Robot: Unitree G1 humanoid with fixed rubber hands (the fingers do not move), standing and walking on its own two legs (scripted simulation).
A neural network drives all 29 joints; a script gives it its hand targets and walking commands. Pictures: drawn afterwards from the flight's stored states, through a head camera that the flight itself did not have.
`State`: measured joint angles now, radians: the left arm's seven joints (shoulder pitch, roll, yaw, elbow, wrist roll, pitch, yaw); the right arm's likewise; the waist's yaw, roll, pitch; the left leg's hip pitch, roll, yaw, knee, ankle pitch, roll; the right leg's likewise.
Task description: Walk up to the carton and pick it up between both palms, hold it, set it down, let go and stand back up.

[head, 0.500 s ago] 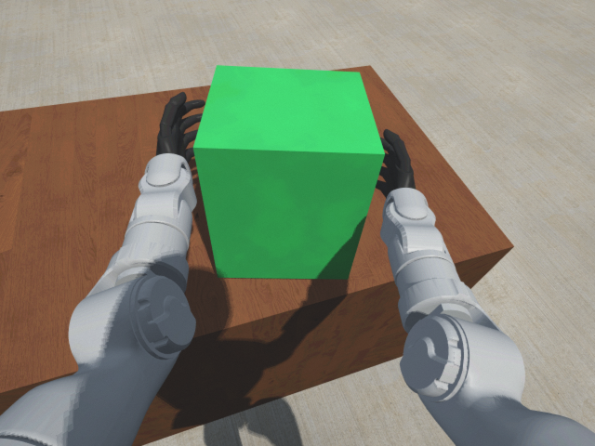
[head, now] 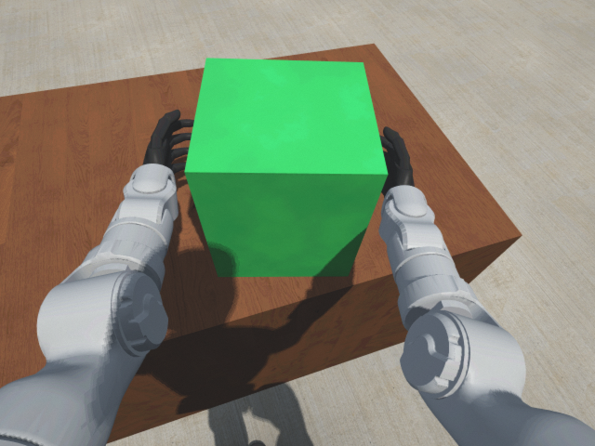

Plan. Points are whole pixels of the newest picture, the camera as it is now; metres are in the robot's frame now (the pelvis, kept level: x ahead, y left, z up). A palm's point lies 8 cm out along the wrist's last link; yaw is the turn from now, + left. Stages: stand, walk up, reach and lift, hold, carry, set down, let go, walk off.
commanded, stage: set down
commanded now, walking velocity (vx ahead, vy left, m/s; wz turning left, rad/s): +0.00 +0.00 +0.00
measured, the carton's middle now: (284, 178) +0.47 +0.10 +0.05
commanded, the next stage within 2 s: none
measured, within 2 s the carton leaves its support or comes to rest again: neither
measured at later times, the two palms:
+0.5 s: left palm (172, 166) +0.44 +0.25 +0.08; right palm (395, 188) +0.46 -0.06 +0.08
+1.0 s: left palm (119, 209) +0.36 +0.29 +0.08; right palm (407, 223) +0.40 -0.07 +0.09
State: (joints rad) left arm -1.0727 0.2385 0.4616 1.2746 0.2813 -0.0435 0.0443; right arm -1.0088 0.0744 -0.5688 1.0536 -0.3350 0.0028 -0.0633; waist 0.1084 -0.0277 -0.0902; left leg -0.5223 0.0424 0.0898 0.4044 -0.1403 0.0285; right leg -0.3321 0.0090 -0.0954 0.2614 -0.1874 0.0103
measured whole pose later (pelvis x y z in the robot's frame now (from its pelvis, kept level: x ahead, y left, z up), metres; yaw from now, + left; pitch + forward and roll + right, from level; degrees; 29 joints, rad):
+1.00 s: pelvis -0.05 +0.02 +0.00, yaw -1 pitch +16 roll -4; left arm -0.88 0.30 0.08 1.10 -0.07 -0.05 0.08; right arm -0.85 -0.07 -0.16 1.02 0.11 -0.02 -0.11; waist 0.11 -0.05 -0.19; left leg -0.62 0.05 0.09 0.41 -0.07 0.04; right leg -0.44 0.01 -0.08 0.28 -0.11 0.01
